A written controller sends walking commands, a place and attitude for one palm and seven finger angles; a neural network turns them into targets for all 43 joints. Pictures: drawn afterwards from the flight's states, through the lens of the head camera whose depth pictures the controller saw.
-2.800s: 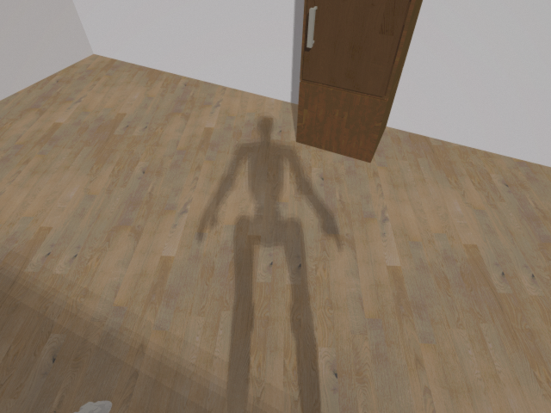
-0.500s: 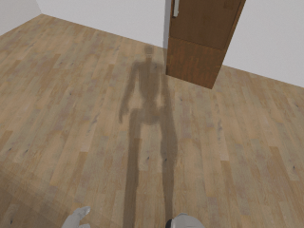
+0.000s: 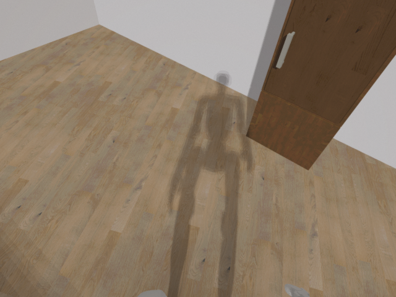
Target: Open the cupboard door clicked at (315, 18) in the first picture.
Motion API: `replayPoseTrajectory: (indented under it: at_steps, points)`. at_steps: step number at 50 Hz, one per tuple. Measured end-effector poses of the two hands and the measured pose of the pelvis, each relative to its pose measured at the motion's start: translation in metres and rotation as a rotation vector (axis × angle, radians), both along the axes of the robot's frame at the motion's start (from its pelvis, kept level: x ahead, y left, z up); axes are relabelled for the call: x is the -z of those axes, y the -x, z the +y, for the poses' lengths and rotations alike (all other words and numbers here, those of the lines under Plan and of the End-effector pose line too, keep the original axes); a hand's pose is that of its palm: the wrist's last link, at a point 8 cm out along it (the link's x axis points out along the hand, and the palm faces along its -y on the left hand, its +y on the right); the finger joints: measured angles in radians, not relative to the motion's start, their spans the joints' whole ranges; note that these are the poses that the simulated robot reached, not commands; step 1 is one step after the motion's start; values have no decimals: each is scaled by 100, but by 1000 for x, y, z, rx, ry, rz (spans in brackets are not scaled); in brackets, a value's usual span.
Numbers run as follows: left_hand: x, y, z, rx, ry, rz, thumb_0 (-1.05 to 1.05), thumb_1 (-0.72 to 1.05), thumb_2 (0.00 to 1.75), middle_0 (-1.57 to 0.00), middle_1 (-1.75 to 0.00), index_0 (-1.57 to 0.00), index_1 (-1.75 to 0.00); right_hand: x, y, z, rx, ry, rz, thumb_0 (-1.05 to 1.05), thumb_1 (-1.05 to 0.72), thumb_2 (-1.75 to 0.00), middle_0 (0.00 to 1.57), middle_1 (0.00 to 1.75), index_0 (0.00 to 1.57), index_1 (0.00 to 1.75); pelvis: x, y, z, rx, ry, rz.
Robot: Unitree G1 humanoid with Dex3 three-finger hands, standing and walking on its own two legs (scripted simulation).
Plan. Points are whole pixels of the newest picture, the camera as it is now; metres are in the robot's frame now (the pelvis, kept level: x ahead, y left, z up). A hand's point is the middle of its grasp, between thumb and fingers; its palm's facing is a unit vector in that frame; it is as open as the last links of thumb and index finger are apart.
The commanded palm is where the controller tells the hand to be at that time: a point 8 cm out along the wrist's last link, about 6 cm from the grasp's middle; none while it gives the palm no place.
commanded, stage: walk to a spot facing it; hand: left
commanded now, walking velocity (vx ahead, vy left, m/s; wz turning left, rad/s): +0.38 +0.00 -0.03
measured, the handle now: (285, 50) +1.19 -0.30 -0.07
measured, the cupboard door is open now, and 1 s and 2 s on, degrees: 0 0 0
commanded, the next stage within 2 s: turn to face it in 0.64 s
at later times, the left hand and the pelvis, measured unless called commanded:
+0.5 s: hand (160, 216) +0.33 +0.13 -0.15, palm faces -0.01 -0.97 -0.24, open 7.3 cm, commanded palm none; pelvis +0.22 -0.06 +0.00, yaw -1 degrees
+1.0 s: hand (156, 224) +0.32 +0.14 -0.18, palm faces +0.16 -0.98 -0.14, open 7.4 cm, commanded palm none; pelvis +0.39 -0.01 +0.01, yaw +2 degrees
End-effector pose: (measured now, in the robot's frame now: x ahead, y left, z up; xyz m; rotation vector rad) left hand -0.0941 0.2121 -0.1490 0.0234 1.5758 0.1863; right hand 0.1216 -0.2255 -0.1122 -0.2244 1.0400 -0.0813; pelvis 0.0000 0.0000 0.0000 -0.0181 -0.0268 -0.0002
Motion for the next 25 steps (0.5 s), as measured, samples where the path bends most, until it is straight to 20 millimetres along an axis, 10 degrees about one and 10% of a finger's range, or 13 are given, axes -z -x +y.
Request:
replayPoseTrajectory:
  at_steps: [18,25]
  points:
    - [-34,-330,1,190,-96,-363,1,93,90,-19,-30,-20,-29,18,46,-19,257,-64,438,0,-92,-90,20,29,20,30,-14,-153,-26,36,-50,6]
    - [-32,-414,-34,205,-129,-474,1,92,90,-20,-30,-20,-29,39,-1,-43,254,-113,537,1,-91,-90,20,29,20,30,1,-216,-60,15,-36,-4]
